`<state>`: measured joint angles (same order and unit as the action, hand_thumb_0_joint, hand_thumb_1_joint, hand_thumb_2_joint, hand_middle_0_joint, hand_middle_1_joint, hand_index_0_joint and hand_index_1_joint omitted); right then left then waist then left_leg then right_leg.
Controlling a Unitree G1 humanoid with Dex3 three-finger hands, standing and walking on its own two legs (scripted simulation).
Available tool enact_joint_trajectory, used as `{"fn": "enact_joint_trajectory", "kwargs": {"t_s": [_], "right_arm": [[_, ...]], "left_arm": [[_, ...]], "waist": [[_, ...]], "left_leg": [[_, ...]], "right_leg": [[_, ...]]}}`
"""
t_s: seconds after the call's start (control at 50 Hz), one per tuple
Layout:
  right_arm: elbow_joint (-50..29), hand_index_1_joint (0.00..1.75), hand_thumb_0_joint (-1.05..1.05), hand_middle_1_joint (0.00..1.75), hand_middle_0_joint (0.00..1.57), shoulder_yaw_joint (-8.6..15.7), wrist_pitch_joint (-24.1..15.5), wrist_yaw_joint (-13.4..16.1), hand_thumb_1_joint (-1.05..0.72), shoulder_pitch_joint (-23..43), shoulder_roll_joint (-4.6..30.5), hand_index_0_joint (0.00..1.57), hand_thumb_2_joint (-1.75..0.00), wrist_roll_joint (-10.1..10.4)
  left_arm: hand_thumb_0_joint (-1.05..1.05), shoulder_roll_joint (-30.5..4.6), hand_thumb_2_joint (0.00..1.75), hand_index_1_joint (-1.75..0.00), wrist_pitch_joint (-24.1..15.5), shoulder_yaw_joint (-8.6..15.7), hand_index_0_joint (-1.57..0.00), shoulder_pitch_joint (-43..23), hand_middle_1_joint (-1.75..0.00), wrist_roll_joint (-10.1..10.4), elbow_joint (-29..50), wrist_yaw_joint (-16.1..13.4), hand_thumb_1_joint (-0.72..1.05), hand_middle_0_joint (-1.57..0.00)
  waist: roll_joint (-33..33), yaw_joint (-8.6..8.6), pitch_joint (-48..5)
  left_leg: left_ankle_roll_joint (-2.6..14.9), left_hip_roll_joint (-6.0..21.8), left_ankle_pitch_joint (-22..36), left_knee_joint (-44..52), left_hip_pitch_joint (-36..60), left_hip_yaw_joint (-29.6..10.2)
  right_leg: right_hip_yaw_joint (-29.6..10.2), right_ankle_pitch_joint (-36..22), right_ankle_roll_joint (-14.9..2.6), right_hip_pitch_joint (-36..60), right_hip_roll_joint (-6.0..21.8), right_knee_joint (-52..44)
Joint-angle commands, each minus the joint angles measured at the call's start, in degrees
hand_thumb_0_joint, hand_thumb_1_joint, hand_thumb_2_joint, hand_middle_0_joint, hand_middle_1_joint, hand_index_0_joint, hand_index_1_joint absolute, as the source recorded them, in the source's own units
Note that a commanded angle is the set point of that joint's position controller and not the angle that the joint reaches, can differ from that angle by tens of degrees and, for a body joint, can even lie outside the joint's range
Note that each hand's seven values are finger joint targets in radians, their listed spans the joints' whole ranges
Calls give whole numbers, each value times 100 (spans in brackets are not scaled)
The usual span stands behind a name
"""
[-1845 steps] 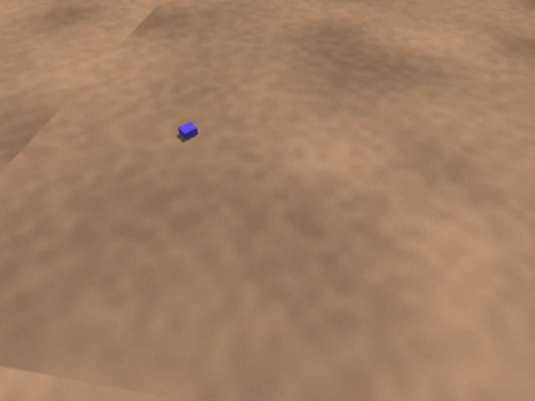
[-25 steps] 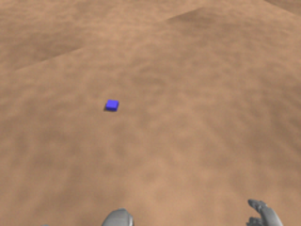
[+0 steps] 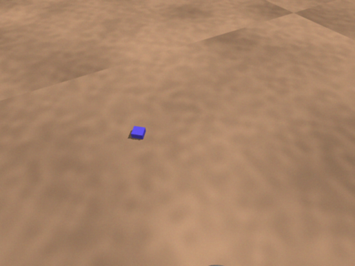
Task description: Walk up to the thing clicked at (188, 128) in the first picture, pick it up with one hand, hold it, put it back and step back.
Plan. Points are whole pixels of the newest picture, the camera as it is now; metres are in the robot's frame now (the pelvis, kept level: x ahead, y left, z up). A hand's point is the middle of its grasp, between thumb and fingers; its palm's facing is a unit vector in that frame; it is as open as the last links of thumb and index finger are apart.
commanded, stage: step back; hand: left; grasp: from above
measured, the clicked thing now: (138, 132) +1.07 +0.28 -0.74
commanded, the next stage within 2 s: stand in 0.46 s
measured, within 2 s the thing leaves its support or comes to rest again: neither
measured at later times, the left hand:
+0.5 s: hand out of the picture +0.11 +0.27 -0.15, palm faces +0.05 -0.93 -0.36, open 7.4 cm
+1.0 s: hand out of the picture +0.11 +0.26 -0.14, palm faces +0.00 -0.94 -0.34, open 7.4 cm
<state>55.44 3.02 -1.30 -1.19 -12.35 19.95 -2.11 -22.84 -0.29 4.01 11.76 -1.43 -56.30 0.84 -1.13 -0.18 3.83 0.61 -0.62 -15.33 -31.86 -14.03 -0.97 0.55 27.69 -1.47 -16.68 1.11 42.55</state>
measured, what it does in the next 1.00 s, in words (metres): steps on the spot: left foot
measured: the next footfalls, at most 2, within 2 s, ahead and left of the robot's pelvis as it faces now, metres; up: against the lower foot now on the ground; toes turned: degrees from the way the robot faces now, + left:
left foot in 0.30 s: +0.10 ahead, +0.13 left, +0.00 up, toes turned +3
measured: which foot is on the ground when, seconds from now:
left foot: down 0.00-0.06, up 0.08-0.28, down 0.30-1.00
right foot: down 0.00-1.00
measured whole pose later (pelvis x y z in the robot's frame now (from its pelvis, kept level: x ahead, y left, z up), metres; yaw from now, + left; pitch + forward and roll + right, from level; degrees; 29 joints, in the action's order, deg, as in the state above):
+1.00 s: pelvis +0.04 +0.00 +0.02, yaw +1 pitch -3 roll +0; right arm 66.1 0.7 -0.8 -0.6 -4.0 19.8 -0.4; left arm -20.0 -1.3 0.1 5.0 -0.9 -65.5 0.2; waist -0.2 -0.2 2.8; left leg -0.8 1.4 -8.0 -18.0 -7.5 1.4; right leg 2.3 11.6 0.6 -3.6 1.2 17.7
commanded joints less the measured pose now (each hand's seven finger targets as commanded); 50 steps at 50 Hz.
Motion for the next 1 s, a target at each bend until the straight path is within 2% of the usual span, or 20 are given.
{"fn": "enact_joint_trajectory", "kwargs": {"t_s": [0.0, 0.02, 0.04, 0.06, 0.08, 0.1, 0.14, 0.22, 0.26, 0.28, 0.3, 0.32, 0.34, 0.4, 0.44, 0.5, 0.62, 0.78, 0.94, 0.98], "right_arm": [[-498, 30, 0, 30, 20, 216, 14, 91, -90, 625, 1219, 20, -90, 101], [-550, 30, 0, 30, 20, 112, 32, 109, -90, 528, 900, 20, -90, 131], [-602, 30, 0, 30, 20, 62, 46, 154, -90, 549, 720, 20, -90, 132], [-466, 30, 0, 30, 20, 198, 77, 208, -90, 538, 1161, 20, -90, 89], [-338, 30, 0, 30, 20, 231, 64, 193, -90, 291, 1282, 20, -90, 110], [-239, 30, 0, 30, 20, 208, 46, 179, -90, 150, 1227, 20, -90, 129], [-148, 30, 0, 30, 20, 172, 8, 150, -90, 129, 1155, 20, -90, 100], [-60, 30, 0, 30, 20, 165, -37, 126, -90, 197, 1013, 20, -90, 51], [47, 30, 0, 30, 20, 188, -67, 134, -90, 63, 976, 20, -90, 48], [86, 30, 0, 30, 20, 245, -86, 154, -90, 33, 1090, 20, -90, 25], [69, 30, 0, 30, 20, 263, -108, 174, -90, 105, 1265, 20, -90, 18], [-28, 30, 0, 30, 20, 255, -116, 155, -90, 472, 1463, 20, -90, 98], [-18, 30, 0, 30, 20, 239, -99, 143, -90, 643, 1489, 20, -90, 106], [41, 30, 0, 30, 20, 131, -55, 151, -90, 960, 1296, 20, -90, 123], [180, 30, 0, 30, 20, 60, -86, 153, -90, 783, 1212, 20, -90, 175], [315, 30, 0, 30, 20, 30, -127, 155, -90, 882, 1260, 20, -90, 175], [444, 30, 0, 30, 20, -14, -118, 165, -90, 1058, 1146, 20, -90, 198], [587, 30, 0, 30, 20, -47, -73, 138, -90, 1231, 1118, 20, -90, 170], [657, 30, 0, 30, 20, -46, -105, 117, -90, 1232, 1140, 20, -90, 162], [700, 30, 0, 30, 20, -61, -94, 111, -90, 1176, 1132, 20, -90, 155]], "left_arm": [[0, -900, 90, -30, -248, 261, -20, 368, -30, -20, 105, -114, 90, -20], [0, -1189, 90, -30, -284, 350, -20, 509, -30, -81, 67, -158, 90, -20], [0, -1694, 90, -30, -315, 429, -20, 421, -30, -111, 163, -192, 90, -20], [0, -1849, 90, -30, -318, 427, -20, -144, -30, -113, 342, -172, 90, -20], [0, -1614, 90, -30, -343, 389, -20, -370, -30, -62, 435, -171, 90, -20], [0, -1397, 90, -30, -376, 335, -20, -444, -30, -11, 431, -189, 90, -20], [0, -1361, 90, -30, -395, 298, -20, -467, -30, -39, 405, -182, 90, -20], [0, -1326, 90, -30, -334, 251, -20, -529, -30, 17, 361, -167, 90, -20], [0, -1295, 90, -30, -270, 215, -20, -523, -30, 67, 341, -162, 90, -20], [0, -1161, 90, -30, -244, 162, -20, -548, -30, 71, 383, -165, 90, -20], [0, -971, 90, -30, -211, 84, -20, -464, -30, 114, 406, -151, 90, -20], [0, -974, 90, -30, -182, 101, -20, -492, -30, 193, 320, -155, 90, -20], [0, -937, 90, -30, -169, 86, -20, -553, -30, 169, 225, -172, 90, -20], [0, -1006, 90, -30, -238, 61, -20, -504, -30, 109, 44, -174, 90, -20], [0, -968, 90, -30, -235, -34, -20, -525, -30, 129, -186, -132, 90, -20], [0, -899, 90, -30, -217, -116, -20, -729, -30, 147, -236, -130, 90, -20], [0, -944, 90, -30, -213, -167, -20, -789, -30, 133, -437, -135, 90, -20], [0, -904, 90, -30, -213, -189, -20, -953, -30, 104, -557, -127, 90, -20], [0, -930, 90, -30, -229, -187, -20, -949, -30, 79, -576, -117, 90, -20], [0, -932, 90, -30, -227, -188, -20, -914, -30, 85, -597, -111, 90, -20]], "waist": [[699, -363, -298], [-83, -421, -244], [-981, -451, -206], [-542, -286, 188], [-225, -127, 281], [-128, -56, 243], [-490, -84, 37], [-732, -48, -256], [-611, 41, -381], [-449, 60, -562], [177, -27, -709], [534, -132, -742], [653, -131, -656], [590, -193, -644], [413, -23, -598], [355, -17, -695], [109, 1, -858], [193, 16, -517], [135, 3, -585], [123, 12, -365]], "left_leg": [[506, 817, -344, 511, -959, -908], [201, 394, -323, -372, -1601, -646], [-24, -314, -1298, -1179, -2010, -488], [-91, 32, -1690, -1785, -1367, -713], [-87, 154, -1456, -1911, -1344, -771], [-75, 170, -1210, -1807, -1434, -772], [-78, 198, -1035, -1449, -971, -568], [-65, 138, -554, -201, -319, 131], [5, 53, 627, 703, 201, 253], [126, 272, 1458, 675, 588, -44], [321, 878, 1906, 749, 718, -815], [702, 1206, 1624, 741, 297, -1213], [836, 1426, 1333, 876, 107, -1372], [420, 1018, 1597, 712, -27, -808], [178, 789, 1783, 799, 396, -564], [139, 846, 2511, 868, 735, -510], [101, 875, 2737, 1076, 1190, -365], [-4, 822, 1473, 1559, 859, -314], [-16, 849, 1444, 1637, 886, -337], [-30, 809, 978, 1706, 797, -334]], "right_leg": [[188, -1153, -30, 1363, -187, -1844], [-906, -768, -130, 1776, 398, -2314], [-2785, 307, -672, 1365, 1730, -3100], [-3103, 714, -1202, 146, 2341, -3120], [-2707, 256, -1251, 271, 2142, -2970], [-2154, -530, -1055, 581, 1790, -2761], [-1494, -1491, -880, 457, 1552, -2514], [-707, -3589, -709, 699, 1320, -1799], [-453, -3889, -430, 695, 1115, -1329], [-333, -3787, -263, 541, 953, -1054], [-212, -2849, -17, 244, 631, -929], [41, -1375, 76, 454, 182, -766], [31, -820, 37, 609, 147, -876], [-105, -1693, -47, 999, 367, -1599], [-433, -2540, -79, 922, 638, -1824], [-328, -3079, -1, 1093, 618, -1964], [-282, -3506, 70, 1268, 661, -2290], [-347, -2316, 110, 1180, 677, -2778], [-351, -2246, 80, 1182, 710, -2829], [-390, -1813, 96, 948, 694, -2953]]}}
